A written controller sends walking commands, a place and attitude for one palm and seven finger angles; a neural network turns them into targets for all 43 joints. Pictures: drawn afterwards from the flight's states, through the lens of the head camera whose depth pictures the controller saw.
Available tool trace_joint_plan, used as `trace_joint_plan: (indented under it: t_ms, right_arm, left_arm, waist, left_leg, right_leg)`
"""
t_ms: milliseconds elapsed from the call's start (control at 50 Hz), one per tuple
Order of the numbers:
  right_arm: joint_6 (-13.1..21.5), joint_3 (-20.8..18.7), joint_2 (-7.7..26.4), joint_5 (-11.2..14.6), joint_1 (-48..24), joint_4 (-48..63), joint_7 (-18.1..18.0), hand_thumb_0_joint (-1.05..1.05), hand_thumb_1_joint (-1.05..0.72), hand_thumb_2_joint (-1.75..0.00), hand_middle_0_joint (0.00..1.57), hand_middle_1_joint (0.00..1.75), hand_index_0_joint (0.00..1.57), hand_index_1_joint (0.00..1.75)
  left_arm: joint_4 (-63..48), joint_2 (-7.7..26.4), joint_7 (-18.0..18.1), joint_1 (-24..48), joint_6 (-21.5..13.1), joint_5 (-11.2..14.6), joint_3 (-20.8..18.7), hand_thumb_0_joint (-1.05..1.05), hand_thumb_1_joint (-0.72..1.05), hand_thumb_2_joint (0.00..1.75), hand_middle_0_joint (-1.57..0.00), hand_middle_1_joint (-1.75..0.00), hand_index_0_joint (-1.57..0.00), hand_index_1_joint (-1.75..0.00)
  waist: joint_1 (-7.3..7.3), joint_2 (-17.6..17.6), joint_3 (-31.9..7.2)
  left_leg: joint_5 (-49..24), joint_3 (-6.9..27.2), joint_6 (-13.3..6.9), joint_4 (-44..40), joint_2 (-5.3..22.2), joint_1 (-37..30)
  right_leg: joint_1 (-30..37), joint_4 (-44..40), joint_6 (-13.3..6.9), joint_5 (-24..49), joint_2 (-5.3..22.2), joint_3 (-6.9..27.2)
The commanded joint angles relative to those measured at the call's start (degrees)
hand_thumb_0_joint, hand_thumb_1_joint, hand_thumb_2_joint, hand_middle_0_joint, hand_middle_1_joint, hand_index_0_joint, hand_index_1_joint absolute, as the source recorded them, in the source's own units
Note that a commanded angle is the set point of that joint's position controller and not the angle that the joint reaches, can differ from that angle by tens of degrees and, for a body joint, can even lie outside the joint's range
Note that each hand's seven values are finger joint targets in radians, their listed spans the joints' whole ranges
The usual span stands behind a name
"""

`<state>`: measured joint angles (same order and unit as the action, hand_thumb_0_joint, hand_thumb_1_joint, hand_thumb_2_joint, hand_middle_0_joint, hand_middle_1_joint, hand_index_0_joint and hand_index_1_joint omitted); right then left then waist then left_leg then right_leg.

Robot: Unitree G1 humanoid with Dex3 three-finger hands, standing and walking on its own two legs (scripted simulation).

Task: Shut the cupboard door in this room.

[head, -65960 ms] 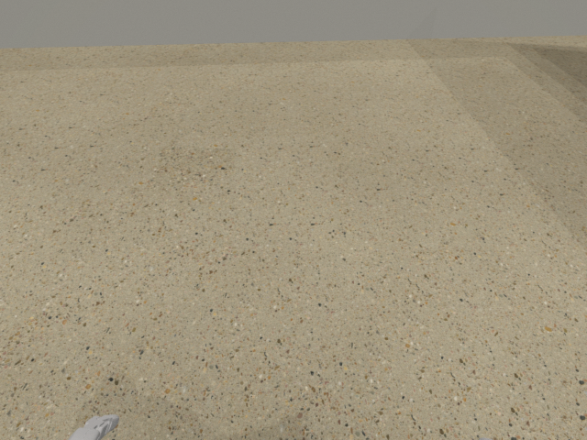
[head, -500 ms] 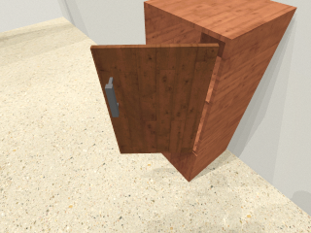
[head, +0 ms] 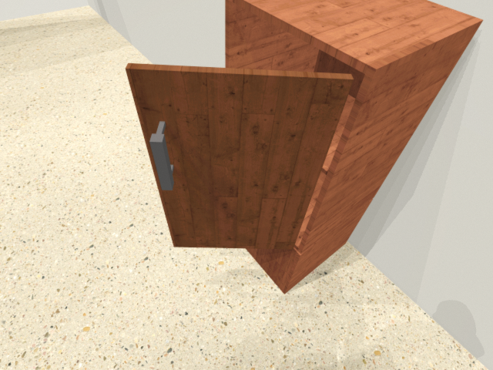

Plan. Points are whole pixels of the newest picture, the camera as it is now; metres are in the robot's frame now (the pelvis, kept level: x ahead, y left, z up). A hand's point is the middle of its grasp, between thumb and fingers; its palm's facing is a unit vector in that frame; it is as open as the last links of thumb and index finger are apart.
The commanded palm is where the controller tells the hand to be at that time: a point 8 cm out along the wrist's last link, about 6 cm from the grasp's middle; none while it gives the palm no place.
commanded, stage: come to a stop and stand still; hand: left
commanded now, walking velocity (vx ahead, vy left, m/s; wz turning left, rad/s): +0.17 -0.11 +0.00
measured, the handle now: (164, 156) +0.48 +0.19 +0.05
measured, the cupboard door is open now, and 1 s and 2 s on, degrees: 52 52 52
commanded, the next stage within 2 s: none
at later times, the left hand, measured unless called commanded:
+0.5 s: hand out of the picture +0.07 +0.15 -0.16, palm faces +0.11 -0.96 -0.24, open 7.3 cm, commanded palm none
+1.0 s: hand out of the picture +0.00 +0.22 -0.15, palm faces +0.07 -0.96 -0.27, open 7.4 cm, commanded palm none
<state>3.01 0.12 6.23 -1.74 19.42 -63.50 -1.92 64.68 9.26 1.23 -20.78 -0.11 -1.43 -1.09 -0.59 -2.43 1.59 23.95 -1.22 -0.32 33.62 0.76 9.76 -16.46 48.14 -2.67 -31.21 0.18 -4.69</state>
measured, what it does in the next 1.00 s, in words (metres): steps on the spot: right foot, then left foot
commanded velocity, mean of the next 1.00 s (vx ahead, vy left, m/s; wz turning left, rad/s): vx -0.04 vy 0.06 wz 0.00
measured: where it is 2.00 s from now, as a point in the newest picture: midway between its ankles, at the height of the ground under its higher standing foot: outside the picture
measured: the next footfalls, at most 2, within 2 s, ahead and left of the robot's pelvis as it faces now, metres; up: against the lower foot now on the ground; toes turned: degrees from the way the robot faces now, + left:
right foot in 0.16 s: +0.11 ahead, -0.13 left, +0.00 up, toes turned +3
left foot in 0.60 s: +0.06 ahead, +0.09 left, +0.00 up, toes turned +7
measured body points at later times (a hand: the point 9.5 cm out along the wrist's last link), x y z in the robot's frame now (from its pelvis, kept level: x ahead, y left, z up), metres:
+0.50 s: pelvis +0.02 -0.04 +0.01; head +0.06 -0.04 +0.46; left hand +0.06 +0.20 -0.14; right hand +0.11 -0.27 -0.14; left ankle +0.02 +0.08 -0.69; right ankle +0.07 -0.13 -0.73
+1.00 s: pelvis +0.01 +0.02 +0.01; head +0.02 +0.00 +0.46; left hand -0.01 +0.27 -0.13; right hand +0.07 -0.21 -0.15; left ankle +0.02 +0.08 -0.73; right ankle +0.07 -0.13 -0.72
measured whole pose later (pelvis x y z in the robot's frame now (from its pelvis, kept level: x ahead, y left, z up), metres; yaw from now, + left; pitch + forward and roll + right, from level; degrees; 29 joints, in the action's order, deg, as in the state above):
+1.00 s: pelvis +0.01 +0.02 +0.01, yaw +3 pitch -1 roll +1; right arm -1.0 -0.6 12.0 -1.0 15.8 -55.0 -0.3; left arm 58.2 10.1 1.7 -19.7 1.0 -1.5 0.2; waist 1.0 2.9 1.0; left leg 14.3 -6.4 -5.3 26.7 -4.2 12.0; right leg -17.1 29.5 0.4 -11.9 3.8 1.7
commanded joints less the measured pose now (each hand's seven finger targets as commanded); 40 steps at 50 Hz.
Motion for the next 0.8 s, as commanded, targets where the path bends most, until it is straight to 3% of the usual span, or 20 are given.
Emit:
trace_joint_plan:
  t_ms: [0, 60, 100, 120, 140, 160, 180, 200, 220, 280, 420, 520, 540, 560, 580, 600, 640, 680, 720, 780]
  right_arm:
    - [0.3, -2.0, 10.37, -0.58, 10.33, -0.5, -1.19, 0.0, -0.9, -0.9, 0.2, 0.3, 0.2, 0.3]
    - [-0.03, -2.14, 10.29, -0.33, 3.14, 1.59, -0.89, 0.0, -0.9, -0.9, 0.2, 0.3, 0.2, 0.3]
    - [-0.22, -2.15, 9.59, 0.59, 3.07, 1.64, -0.7, 0.0, -0.9, -0.9, 0.2, 0.3, 0.2, 0.3]
    - [-0.1, -1.8, 7.93, 0.93, 3.87, 1.51, -0.43, 0.0, -0.9, -0.9, 0.2, 0.3, 0.2, 0.3]
    - [-0.24, -1.4, 5.07, 1.27, 5.71, 1.99, -0.17, 0.0, -0.9, -0.9, 0.2, 0.3, 0.2, 0.3]
    - [-1.05, -1.62, 4.37, 1.61, 5.04, 2.69, -0.56, 0.0, -0.9, -0.9, 0.2, 0.3, 0.2, 0.3]
    - [-1.37, -1.83, 4.09, 1.53, 5.92, 2.24, -0.59, 0.0, -0.9, -0.9, 0.2, 0.3, 0.2, 0.3]
    - [-2.03, -1.88, 3.22, 1.46, 3.77, 2.09, -0.48, 0.0, -0.9, -0.9, 0.2, 0.3, 0.2, 0.3]
    - [-2.78, -2.15, 2.93, 1.54, 3.49, 1.77, -0.52, 0.0, -0.9, -0.9, 0.2, 0.3, 0.2, 0.3]
    - [-4.12, -2.4, 2.74, 1.42, 2.39, 2.0, 0.29, 0.0, -0.9, -0.9, 0.2, 0.3, 0.2, 0.3]
    - [-4.83, -3.18, 4.54, 1.02, -4.54, 6.91, 1.18, 0.0, -0.9, -0.9, 0.2, 0.3, 0.2, 0.3]
    - [-3.96, -2.99, 4.36, 1.22, -1.46, 6.87, 1.3, 0.0, -0.9, -0.9, 0.2, 0.3, 0.2, 0.3]
    - [-3.45, -3.8, 10.97, 1.21, -2.77, 10.66, 1.27, 0.0, -0.9, -0.9, 0.2, 0.3, 0.2, 0.3]
    - [-3.22, -3.51, 7.98, 1.1, -3.99, 12.8, 1.32, 0.0, -0.9, -0.9, 0.2, 0.3, 0.2, 0.3]
    - [-3.1, -3.38, 9.54, 0.74, -5.53, 13.63, 1.29, 0.0, -0.9, -0.9, 0.2, 0.3, 0.2, 0.3]
    - [-3.32, -3.16, 10.53, 0.52, -5.65, 13.87, 1.2, 0.0, -0.9, -0.9, 0.2, 0.3, 0.2, 0.3]
    - [-3.37, -2.79, 11.25, 0.39, -7.02, 15.57, 1.19, 0.0, -0.9, -0.9, 0.2, 0.3, 0.2, 0.3]
    - [-3.41, -2.61, 12.44, 0.68, -8.15, 16.57, 1.14, 0.0, -0.9, -0.9, 0.2, 0.3, 0.2, 0.3]
    - [-3.33, -2.54, 12.25, 0.5, -7.7, 16.51, 1.22, 0.0, -0.9, -0.9, 0.2, 0.3, 0.2, 0.3]
    - [-2.92, -2.21, 12.37, 0.65, -6.36, 15.77, 1.25, 0.0, -0.9, -0.9, 0.2, 0.3, 0.2, 0.3]
  left_arm:
    - [-7.75, 2.17, -0.8, 8.49, -2.05, 0.41, -1.38, 0.0, 0.9, 0.9, -0.2, -0.3, -0.2, -0.3]
    - [-6.64, -0.17, -1.63, 4.09, -1.58, 0.45, -1.24, 0.0, 0.9, 0.9, -0.2, -0.3, -0.2, -0.3]
    - [-4.24, 1.31, -1.05, -3.04, -2.14, 0.42, -1.72, 0.0, 0.9, 0.9, -0.2, -0.3, -0.2, -0.3]
    - [-3.1, 4.29, -0.42, -6.82, -2.75, 0.46, -2.15, 0.0, 0.9, 0.9, -0.2, -0.3, -0.2, -0.3]
    - [-2.56, 8.62, 0.38, -8.79, -3.32, 0.25, -3.0, 0.0, 0.9, 0.9, -0.2, -0.3, -0.2, -0.3]
    - [-3.17, 10.44, 0.46, -8.58, -3.17, 0.64, -2.8, 0.0, 0.9, 0.9, -0.2, -0.3, -0.2, -0.3]
    - [-4.11, 10.72, 0.56, -4.32, -2.95, 0.35, -2.47, 0.0, 0.9, 0.9, -0.2, -0.3, -0.2, -0.3]
    - [-5.13, 9.59, 0.71, -0.87, -3.03, 0.15, -2.46, 0.0, 0.9, 0.9, -0.2, -0.3, -0.2, -0.3]
    - [-5.88, 8.19, 1.12, 1.99, -2.48, 0.02, -2.14, 0.0, 0.9, 0.9, -0.2, -0.3, -0.2, -0.3]
    - [-7.43, 7.65, 1.5, 3.75, -1.56, -0.08, -2.27, 0.0, 0.9, 0.9, -0.2, -0.3, -0.2, -0.3]
    - [-9.18, 10.85, 1.66, 3.74, -0.23, -0.62, -3.87, 0.0, 0.9, 0.9, -0.2, -0.3, -0.2, -0.3]
    - [-10.32, 10.82, 1.33, 6.72, 0.58, -0.35, -3.72, 0.0, 0.9, 0.9, -0.2, -0.3, -0.2, -0.3]
    - [-9.44, 10.68, 3.54, 3.34, -0.68, 0.13, -2.23, 0.0, 0.9, 0.9, -0.2, -0.3, -0.2, -0.3]
    - [-11.7, 12.47, 3.14, 4.73, -0.44, 0.25, -2.22, 0.0, 0.9, 0.9, -0.2, -0.3, -0.2, -0.3]
    - [-11.88, 10.33, 2.43, 4.71, -0.07, 0.54, -2.05, 0.0, 0.9, 0.9, -0.2, -0.3, -0.2, -0.3]
    - [-11.38, 9.01, 2.04, 4.74, -0.08, 0.47, -1.59, 0.0, 0.9, 0.9, -0.2, -0.3, -0.2, -0.3]
    - [-11.14, 7.28, 1.44, 5.29, 1.09, -0.28, -0.85, 0.0, 0.9, 0.9, -0.2, -0.3, -0.2, -0.3]
    - [-10.5, 6.17, 0.85, 3.37, 1.61, -0.55, -0.37, 0.0, 0.9, 0.9, -0.2, -0.3, -0.2, -0.3]
    - [-10.11, 5.77, 0.51, 1.72, 1.45, -0.65, -0.17, 0.0, 0.9, 0.9, -0.2, -0.3, -0.2, -0.3]
    - [-10.18, 6.15, 0.42, 0.57, 0.95, -0.28, -0.07, 0.0, 0.9, 0.9, -0.2, -0.3, -0.2, -0.3]
  waist:
    - [-2.87, 11.2, 5.58]
    - [1.22, 11.72, 4.29]
    - [4.27, 6.53, -0.04]
    - [5.57, 1.17, -3.3]
    - [5.28, -10.91, -6.05]
    - [4.8, -9.97, -6.88]
    - [2.9, -5.08, -4.42]
    - [2.75, -8.8, -1.05]
    - [1.71, -7.71, 1.37]
    - [1.42, -5.39, -0.55]
    - [3.28, -4.83, -3.06]
    - [0.18, -5.31, -2.96]
    - [-1.26, 10.19, -11.27]
    - [-0.87, 10.55, -11.47]
    - [0.08, 15.36, -8.43]
    - [0.39, 14.67, -4.24]
    - [0.79, 16.61, 2.41]
    - [1.71, 9.22, 8.29]
    - [2.22, 4.55, 8.95]
    - [1.88, 4.75, 5.19]
  left_leg:
    - [-44.05, 18.94, -14.36, -12.4, 19.04, -8.4]
    - [-31.68, 9.24, -8.99, -12.42, 12.51, 3.11]
    - [-29.95, 4.55, -5.11, -4.57, 7.39, 5.8]
    - [-23.33, 2.82, -2.81, 0.68, 5.2, 8.48]
    - [-3.15, -1.0, -0.38, 10.55, 0.07, 14.34]
    - [12.52, 0.99, 0.0, 18.93, -0.48, 12.29]
    - [13.0, 2.41, 0.0, 20.28, 0.56, 11.24]
    - [11.35, 1.69, 0.29, 22.99, 1.31, 12.87]
    - [9.92, 1.56, 0.76, 24.15, 2.01, 13.31]
    - [4.39, 0.04, 1.67, 22.81, 0.87, 12.54]
    - [1.92, -0.84, 2.69, 15.65, -0.08, 13.69]
    - [-9.6, -3.0, 1.57, -3.68, -1.11, -1.24]
    - [-7.69, -3.55, 1.98, -3.29, 0.65, -0.6]
    - [-6.48, -1.65, 0.98, -6.66, 1.14, 0.87]
    - [-7.55, 0.55, -0.32, -9.38, 3.54, 1.32]
    - [-11.24, 3.79, -2.08, -9.7, 7.35, 4.9]
    - [-8.36, 8.68, -3.65, -16.28, 9.09, 11.04]
    - [4.46, 10.26, -4.4, -20.78, 9.91, 17.63]
    - [7.95, 9.86, -4.18, -21.4, 8.3, 17.7]
    - [8.12, 9.26, -3.64, -20.96, 7.2, 13.31]
  right_leg:
    - [-19.08, 8.75, -0.56, -2.38, 3.43, 2.49]
    - [-3.46, -5.64, 0.33, 9.23, 1.5, -1.59]
    - [9.5, -17.79, 1.31, 22.81, 0.4, -2.1]
    - [16.64, -19.82, 0.72, 30.72, 4.82, 3.03]
    - [20.65, -23.38, -3.55, 43.8, 17.82, 18.97]
    - [15.67, -27.42, -8.76, 54.99, 24.68, 24.56]
    - [11.43, -26.96, -10.62, 53.69, 23.59, 21.18]
    - [7.39, -27.11, -10.33, 57.15, 22.27, 21.41]
    - [5.09, -26.71, -10.62, 57.27, 21.78, 19.08]
    - [3.85, -26.06, -8.6, 56.12, 18.42, 11.18]
    - [6.47, -26.85, -10.15, 45.67, 19.42, 13.02]
    - [-3.69, -25.37, -5.49, 24.12, 14.9, 10.74]
    - [6.61, -21.22, -3.95, 39.63, 15.06, 14.36]
    - [5.18, -17.72, -3.37, 26.96, 13.03, 10.91]
    - [1.11, -17.37, -2.17, 17.82, 10.15, 8.05]
    - [-0.2, -17.46, -0.76, 15.53, 6.83, 4.63]
    - [-0.34, -14.8, 0.87, 10.44, 3.12, 0.58]
    - [0.02, -13.45, 1.13, 11.01, 2.58, 1.1]
    - [0.34, -15.33, 0.95, 13.66, 2.73, 1.78]
    - [0.48, -18.01, 0.87, 13.87, 2.97, 4.03]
